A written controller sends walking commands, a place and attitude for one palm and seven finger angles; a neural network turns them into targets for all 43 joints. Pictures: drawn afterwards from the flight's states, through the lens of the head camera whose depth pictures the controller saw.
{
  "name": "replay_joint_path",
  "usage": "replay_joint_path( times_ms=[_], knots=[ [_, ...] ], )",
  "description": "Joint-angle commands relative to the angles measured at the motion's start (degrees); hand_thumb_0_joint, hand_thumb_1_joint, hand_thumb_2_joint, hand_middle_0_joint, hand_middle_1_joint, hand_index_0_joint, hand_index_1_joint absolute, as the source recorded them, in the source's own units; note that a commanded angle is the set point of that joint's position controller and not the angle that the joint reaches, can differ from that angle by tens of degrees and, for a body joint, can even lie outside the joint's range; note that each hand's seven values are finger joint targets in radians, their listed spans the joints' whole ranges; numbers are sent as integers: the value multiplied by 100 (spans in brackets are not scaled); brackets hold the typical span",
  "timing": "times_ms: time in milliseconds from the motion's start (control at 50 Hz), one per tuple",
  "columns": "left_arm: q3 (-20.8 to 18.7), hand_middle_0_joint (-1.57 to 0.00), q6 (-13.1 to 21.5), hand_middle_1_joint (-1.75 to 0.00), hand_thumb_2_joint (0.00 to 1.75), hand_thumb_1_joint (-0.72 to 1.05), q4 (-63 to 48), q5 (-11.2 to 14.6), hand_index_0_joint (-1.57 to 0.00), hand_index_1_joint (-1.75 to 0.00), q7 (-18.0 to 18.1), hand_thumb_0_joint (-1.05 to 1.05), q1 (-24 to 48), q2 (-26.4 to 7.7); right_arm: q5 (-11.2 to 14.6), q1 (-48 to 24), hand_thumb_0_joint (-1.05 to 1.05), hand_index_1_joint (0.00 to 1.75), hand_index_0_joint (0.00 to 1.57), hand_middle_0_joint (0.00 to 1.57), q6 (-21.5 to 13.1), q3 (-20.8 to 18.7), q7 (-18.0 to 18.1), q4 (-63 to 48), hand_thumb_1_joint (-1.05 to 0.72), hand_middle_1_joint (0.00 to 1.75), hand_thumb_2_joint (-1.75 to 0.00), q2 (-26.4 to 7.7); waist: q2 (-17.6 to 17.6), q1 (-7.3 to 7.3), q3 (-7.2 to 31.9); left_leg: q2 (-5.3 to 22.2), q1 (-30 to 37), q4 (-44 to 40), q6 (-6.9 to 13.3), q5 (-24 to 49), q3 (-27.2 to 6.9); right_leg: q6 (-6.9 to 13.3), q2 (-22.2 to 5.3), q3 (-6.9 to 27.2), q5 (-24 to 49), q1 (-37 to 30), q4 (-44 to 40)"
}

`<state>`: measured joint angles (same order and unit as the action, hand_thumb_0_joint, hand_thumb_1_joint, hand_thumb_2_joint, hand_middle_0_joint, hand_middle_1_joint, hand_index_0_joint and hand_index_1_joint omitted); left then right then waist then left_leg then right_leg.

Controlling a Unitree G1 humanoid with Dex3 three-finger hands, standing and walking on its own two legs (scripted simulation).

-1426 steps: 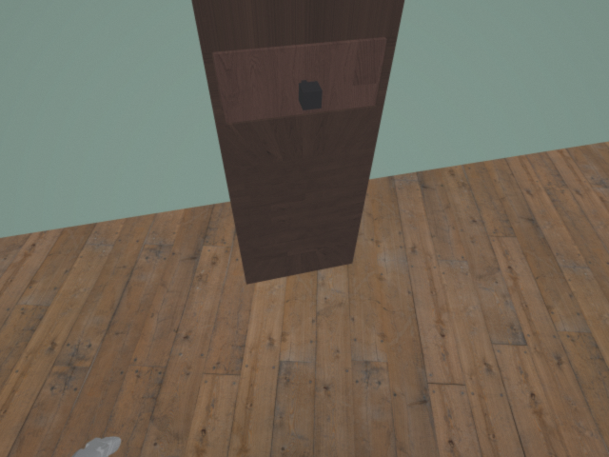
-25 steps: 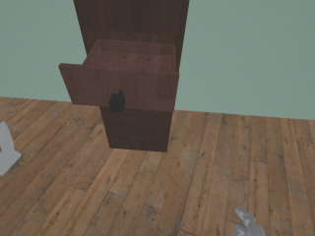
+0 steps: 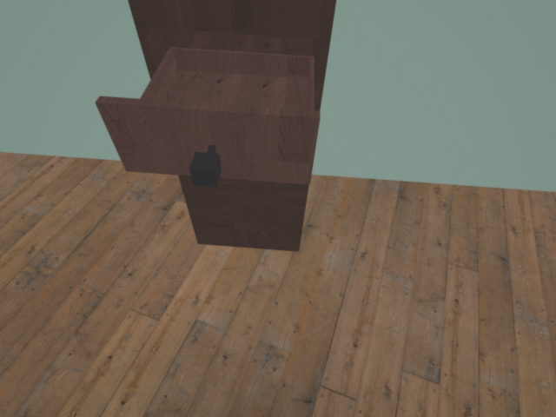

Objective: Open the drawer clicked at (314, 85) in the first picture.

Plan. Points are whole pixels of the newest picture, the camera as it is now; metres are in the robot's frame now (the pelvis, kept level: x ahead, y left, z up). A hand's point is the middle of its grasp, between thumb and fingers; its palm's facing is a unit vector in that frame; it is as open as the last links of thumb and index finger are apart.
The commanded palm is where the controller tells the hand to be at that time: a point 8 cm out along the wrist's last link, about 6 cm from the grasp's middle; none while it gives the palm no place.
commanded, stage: let the arm hang, fingers relaxed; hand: left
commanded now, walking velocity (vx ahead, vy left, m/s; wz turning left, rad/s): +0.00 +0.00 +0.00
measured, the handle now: (208, 161) +0.52 +0.15 +0.04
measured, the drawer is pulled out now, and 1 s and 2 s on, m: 0.28 0.28 0.28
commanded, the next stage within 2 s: look to check the result in 0.80 s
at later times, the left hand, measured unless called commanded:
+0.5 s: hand out of the picture -0.02 +0.18 -0.16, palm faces +0.02 -0.98 -0.22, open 7.4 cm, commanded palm none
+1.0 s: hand out of the picture +0.01 +0.16 -0.16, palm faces +0.01 -0.98 -0.21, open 7.4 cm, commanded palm none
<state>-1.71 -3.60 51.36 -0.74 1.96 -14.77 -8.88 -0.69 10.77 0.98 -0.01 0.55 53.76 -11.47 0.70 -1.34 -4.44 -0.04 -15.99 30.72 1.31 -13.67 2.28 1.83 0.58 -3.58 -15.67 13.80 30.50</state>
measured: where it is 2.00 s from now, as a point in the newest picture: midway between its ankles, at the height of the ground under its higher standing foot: outside the picture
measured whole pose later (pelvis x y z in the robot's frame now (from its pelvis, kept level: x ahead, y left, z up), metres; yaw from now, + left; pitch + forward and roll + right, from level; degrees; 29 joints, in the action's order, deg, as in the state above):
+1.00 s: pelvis +0.00 -0.01 +0.01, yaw -1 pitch -2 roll +0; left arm -1.1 -0.1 65.7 -0.6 2.0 -14.1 -7.7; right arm -0.4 16.1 0.7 -1.3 2.1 65.0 -7.4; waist -1.6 -0.6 -4.5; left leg 0.9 -10.7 22.8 0.4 -10.1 2.8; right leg 2.6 1.9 -2.9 -11.5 8.7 22.0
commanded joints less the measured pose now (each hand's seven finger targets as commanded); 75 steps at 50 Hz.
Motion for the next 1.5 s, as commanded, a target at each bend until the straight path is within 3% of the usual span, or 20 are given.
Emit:
replay_joint_path(
  times_ms=[0, 160, 320, 560, 640, 680, 960, 1140, 1320, 1480],
  knots=[
    [-104, -20, 363, -30, 90, 90, 266, -3, -20, -30, -56, 0, -217, -871, -29, 145, 0, 30, 20, 20, -84, -100, 123, 115, -90, 30, -90, -425, -1077, 136, 492, 553, 332, -955, 72, 481, -666, 162, -572, 753, 600, -483, -1126],
    [24, -20, 377, -30, 90, 90, 1194, 22, -20, -30, -31, 0, -500, -668, 31, 798, 0, 30, 20, 20, -53, -131, 185, 723, -90, 30, -90, -293, -262, 103, 249, 663, 617, -1256, 111, 208, -748, 176, -517, 584, 311, -278, -1340],
    [29, -20, 355, -30, 90, 90, 1449, 7, -20, -30, 15, 0, -652, -546, 20, 1006, 0, 30, 20, 20, -50, -159, 194, 947, -90, 30, -90, -171, -56, 107, -115, 652, 438, -1451, 117, -261, -723, 141, -507, 594, 12, -67, -1302],
    [-14, -20, 405, -30, 90, 90, 1342, 0, -20, -30, 46, 0, -590, -445, -5, 1019, 0, 30, 20, 20, -72, -181, 171, 1021, -90, 30, -90, 41, 31, 106, -200, 569, 481, -1289, 90, -29, -562, 134, -538, 706, -96, 137, -1365],
    [-36, -20, 411, -30, 90, 90, 1313, 8, -20, -30, 39, 0, -445, -467, -18, 1018, 0, 30, 20, 20, -85, -175, 181, 1030, -90, 30, -90, 36, -240, 77, -188, 562, 459, -1268, 60, 96, -538, 152, -551, 747, 50, 74, -1351],
    [-31, -20, 416, -30, 90, 90, 1307, 11, -20, -30, 39, 0, -431, -483, -10, 1011, 0, 30, 20, 20, -86, -175, 183, 1022, -90, 30, -90, 58, -134, 78, -171, 577, 469, -1228, 61, 183, -501, 144, -560, 754, 126, 16, -1384],
    [-59, -20, 446, -30, 90, 90, 1315, 20, -20, -30, 44, 0, -338, -554, 6, 896, 0, 30, 20, 20, -100, -195, 216, 1010, -90, 30, -90, -64, -199, 74, 64, 627, 751, -1149, 34, 659, -482, 157, -586, 734, 614, -183, -1416],
    [-57, -20, 441, -30, 90, 90, 1334, 20, -20, -30, 36, 0, -230, -602, -10, 774, 0, 30, 20, 20, -75, -202, 203, 1020, -90, 30, -90, -137, -100, 55, -46, 603, 719, -1174, 14, 480, -476, 143, -598, 772, 346, -127, -1518],
    [-75, -20, 467, -30, 90, 90, 1310, 21, -20, -30, 31, 0, -121, -694, -5, 606, 0, 30, 20, 20, -106, -206, 218, 1000, -90, 30, -90, -269, -102, 56, 151, 660, 852, -1154, 12, 843, -479, 128, -625, 734, 973, -345, -1438],
    [-90, -20, 473, -30, 90, 90, 1286, 17, -20, -30, 18, 0, 24, -836, -8, 442, 0, 30, 20, 20, -115, -219, 208, 988, -90, 30, -90, -402, -144, 60, 194, 681, 914, -1208, 11, 845, -495, 121, -636, 743, 962, -392, -1476]
  ],
)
